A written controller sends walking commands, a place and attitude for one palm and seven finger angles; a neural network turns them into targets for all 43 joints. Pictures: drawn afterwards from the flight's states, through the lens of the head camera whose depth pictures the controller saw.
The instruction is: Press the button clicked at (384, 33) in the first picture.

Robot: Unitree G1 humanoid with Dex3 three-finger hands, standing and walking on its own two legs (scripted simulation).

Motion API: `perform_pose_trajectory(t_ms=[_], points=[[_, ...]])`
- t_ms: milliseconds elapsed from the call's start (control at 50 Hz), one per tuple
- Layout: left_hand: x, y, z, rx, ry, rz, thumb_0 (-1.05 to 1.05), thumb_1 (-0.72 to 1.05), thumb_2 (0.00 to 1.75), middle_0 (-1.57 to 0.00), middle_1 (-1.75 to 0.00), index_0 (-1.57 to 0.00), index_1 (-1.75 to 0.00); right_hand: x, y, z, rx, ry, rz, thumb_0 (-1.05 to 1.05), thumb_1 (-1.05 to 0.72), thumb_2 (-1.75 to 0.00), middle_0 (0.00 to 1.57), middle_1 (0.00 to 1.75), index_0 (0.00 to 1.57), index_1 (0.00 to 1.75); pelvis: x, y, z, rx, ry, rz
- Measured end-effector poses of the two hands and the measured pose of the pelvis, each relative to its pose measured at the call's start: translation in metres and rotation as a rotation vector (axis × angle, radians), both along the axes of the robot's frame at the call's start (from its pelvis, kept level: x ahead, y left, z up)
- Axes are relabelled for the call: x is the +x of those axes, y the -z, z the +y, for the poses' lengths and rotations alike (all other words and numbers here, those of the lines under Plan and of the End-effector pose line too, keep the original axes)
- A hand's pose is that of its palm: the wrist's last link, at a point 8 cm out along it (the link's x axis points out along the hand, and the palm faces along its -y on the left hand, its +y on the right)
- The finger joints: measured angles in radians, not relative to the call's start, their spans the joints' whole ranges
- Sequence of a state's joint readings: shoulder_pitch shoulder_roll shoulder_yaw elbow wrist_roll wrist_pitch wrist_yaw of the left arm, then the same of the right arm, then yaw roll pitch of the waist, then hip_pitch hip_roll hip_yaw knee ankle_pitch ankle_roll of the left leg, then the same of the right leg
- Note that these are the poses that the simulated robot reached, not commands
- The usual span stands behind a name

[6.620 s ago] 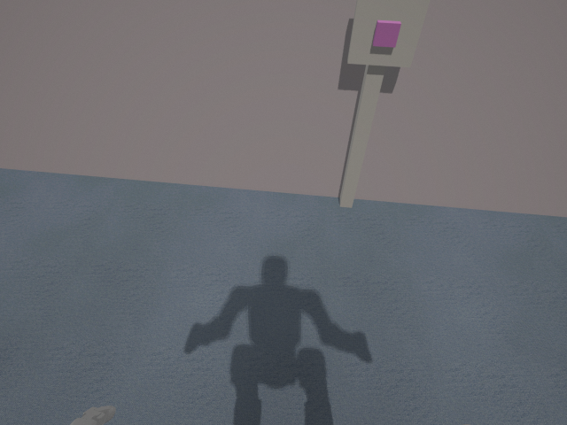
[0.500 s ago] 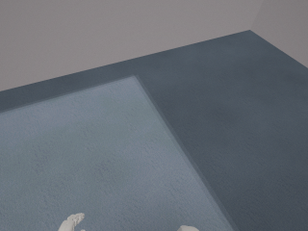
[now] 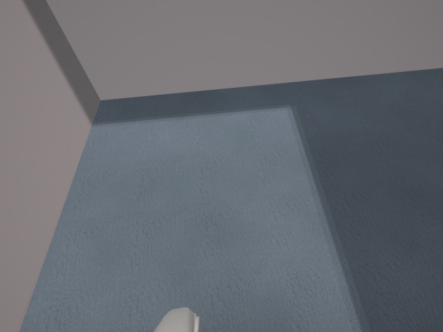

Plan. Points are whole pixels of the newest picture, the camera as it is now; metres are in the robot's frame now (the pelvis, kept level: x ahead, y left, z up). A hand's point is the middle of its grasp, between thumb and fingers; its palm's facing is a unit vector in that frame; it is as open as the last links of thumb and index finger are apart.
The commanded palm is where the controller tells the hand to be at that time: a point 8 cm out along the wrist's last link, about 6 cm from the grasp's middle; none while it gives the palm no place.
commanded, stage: turn to face it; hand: left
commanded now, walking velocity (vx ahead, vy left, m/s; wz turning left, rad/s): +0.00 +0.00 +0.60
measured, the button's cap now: out of the picture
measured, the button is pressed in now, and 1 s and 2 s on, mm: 0 0 0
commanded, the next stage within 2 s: none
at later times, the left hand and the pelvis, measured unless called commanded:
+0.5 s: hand out of the picture +0.03 +0.29 -0.17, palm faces +0.31 -0.92 -0.24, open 7.4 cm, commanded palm none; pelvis +0.00 +0.05 +0.00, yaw +17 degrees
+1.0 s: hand out of the picture -0.02 +0.21 -0.14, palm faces +0.54 -0.79 -0.28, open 7.4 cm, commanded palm none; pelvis +0.01 +0.00 +0.00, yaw +36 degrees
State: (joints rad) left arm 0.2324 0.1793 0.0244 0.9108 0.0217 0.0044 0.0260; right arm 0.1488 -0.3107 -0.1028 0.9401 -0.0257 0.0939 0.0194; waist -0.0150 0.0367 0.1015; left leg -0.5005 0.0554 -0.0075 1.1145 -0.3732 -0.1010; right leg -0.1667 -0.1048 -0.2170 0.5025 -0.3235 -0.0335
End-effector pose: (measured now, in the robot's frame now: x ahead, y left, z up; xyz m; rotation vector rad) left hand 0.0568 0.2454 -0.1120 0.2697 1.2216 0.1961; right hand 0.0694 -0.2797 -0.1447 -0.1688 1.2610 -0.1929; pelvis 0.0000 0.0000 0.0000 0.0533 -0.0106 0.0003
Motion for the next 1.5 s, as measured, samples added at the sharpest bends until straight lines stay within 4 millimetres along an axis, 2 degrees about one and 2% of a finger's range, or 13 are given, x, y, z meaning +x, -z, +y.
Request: perform_pose_trajectory(t_ms=[160, 260, 360, 480, 660, 760, 880, 1000, 1080, 1180, 1260, 1380, 1500], points=[[-0.089, 0.025, 0.037, -0.029, -0.186, 0.148, 0.00, 0.90, 0.90, -0.20, -0.30, -0.20, -0.30, 0.084, -0.011, 0.055, -0.016, -0.219, -0.094, 0.00, -0.91, -0.90, 0.19, 0.30, 0.19, 0.30, -0.001, 0.010, 0.024, -0.034, -0.107, 0.012], [-0.115, 0.047, 0.064, -0.055, -0.279, 0.180, 0.01, 0.91, 0.90, -0.20, -0.30, -0.20, -0.30, 0.115, -0.020, 0.100, -0.028, -0.329, -0.178, 0.00, -0.91, -0.90, 0.20, 0.30, 0.19, 0.30, -0.002, 0.020, 0.044, -0.045, -0.164, 0.005], [-0.095, 0.039, 0.078, -0.071, -0.304, 0.096, 0.01, 0.91, 0.90, -0.20, -0.30, -0.19, -0.30, 0.109, -0.033, 0.120, -0.035, -0.356, -0.168, 0.00, -0.91, -0.90, 0.20, 0.30, 0.20, 0.30, -0.003, 0.007, 0.054, -0.074, -0.216, -0.006], [-0.059, 0.025, 0.085, -0.063, -0.308, -0.045, 0.01, 0.91, 0.90, -0.20, -0.30, -0.20, -0.30, 0.091, -0.032, 0.123, -0.022, -0.363, -0.111, 0.00, -0.90, -0.90, 0.20, 0.30, 0.20, 0.30, -0.003, 0.001, 0.054, -0.080, -0.280, -0.002], [-0.016, 0.006, 0.069, -0.017, -0.316, -0.168, 0.00, 0.91, 0.90, -0.20, -0.30, -0.20, -0.30, 0.059, -0.010, 0.088, -0.007, -0.354, 0.016, 0.00, -0.90, -0.90, 0.20, 0.30, 0.20, 0.30, 0.003, 0.004, 0.030, -0.070, -0.387, 0.015], [-0.016, -0.002, 0.045, 0.031, -0.339, -0.220, 0.00, 0.91, 0.90, -0.20, -0.30, -0.20, -0.30, 0.060, 0.012, 0.060, 0.010, -0.372, 0.077, 0.00, -0.90, -0.90, 0.20, 0.30, 0.20, 0.30, 0.007, 0.012, 0.007, -0.054, -0.454, 0.011], [-0.057, -0.013, 0.018, 0.036, -0.439, -0.171, 0.00, 0.91, 0.90, -0.21, -0.30, -0.20, -0.30, 0.083, 0.010, 0.052, 0.018, -0.458, 0.092, 0.00, -0.91, -0.90, 0.20, 0.30, 0.20, 0.30, 0.010, 0.002, -0.002, -0.017, -0.546, -0.007], [-0.114, -0.002, -0.002, 0.006, -0.567, -0.106, 0.00, 0.90, 0.90, -0.21, -0.30, -0.20, -0.30, 0.113, 0.004, 0.071, 0.005, -0.573, 0.079, 0.00, -0.91, -0.90, 0.20, 0.30, 0.19, 0.30, 0.005, 0.001, -0.003, -0.011, -0.632, -0.021], [-0.162, 0.012, -0.013, -0.028, -0.661, -0.039, 0.00, 0.90, 0.90, -0.21, -0.30, -0.20, -0.30, 0.137, -0.002, 0.103, -0.011, -0.667, 0.038, 0.00, -0.91, -0.90, 0.20, 0.30, 0.19, 0.30, -0.004, 0.004, 0.004, -0.022, -0.684, -0.024], [-0.229, 0.039, -0.014, -0.076, -0.785, 0.035, 0.00, 0.90, 0.90, -0.21, -0.30, -0.20, -0.30, 0.163, -0.013, 0.165, -0.031, -0.808, -0.070, 0.00, -0.91, -0.90, 0.20, 0.30, 0.19, 0.30, -0.021, 0.016, 0.022, -0.051, -0.752, -0.026], [-0.271, 0.056, -0.008, -0.103, -0.861, 0.094, 0.01, 0.91, 0.90, -0.20, -0.30, -0.20, -0.30, 0.169, -0.025, 0.209, -0.029, -0.891, -0.169, 0.00, -0.91, -0.90, 0.20, 0.30, 0.19, 0.30, -0.035, 0.022, 0.035, -0.056, -0.778, -0.029], [-0.283, 0.041, 0.011, -0.097, -0.903, 0.037, 0.01, 0.91, 0.90, -0.20, -0.30, -0.19, -0.30, 0.152, -0.043, 0.237, -0.032, -0.944, -0.186, 0.00, -0.91, -0.90, 0.20, 0.30, 0.20, 0.30, -0.049, 0.005, 0.046, -0.089, -0.839, -0.042], [-0.277, 0.027, 0.030, -0.050, -0.931, -0.066, 0.01, 0.91, 0.90, -0.20, -0.30, -0.19, -0.30, 0.130, -0.041, 0.243, -0.015, -0.971, -0.134, 0.00, -0.90, -0.90, 0.20, 0.30, 0.20, 0.30, -0.055, -0.002, 0.049, -0.095, -0.906, -0.042]])
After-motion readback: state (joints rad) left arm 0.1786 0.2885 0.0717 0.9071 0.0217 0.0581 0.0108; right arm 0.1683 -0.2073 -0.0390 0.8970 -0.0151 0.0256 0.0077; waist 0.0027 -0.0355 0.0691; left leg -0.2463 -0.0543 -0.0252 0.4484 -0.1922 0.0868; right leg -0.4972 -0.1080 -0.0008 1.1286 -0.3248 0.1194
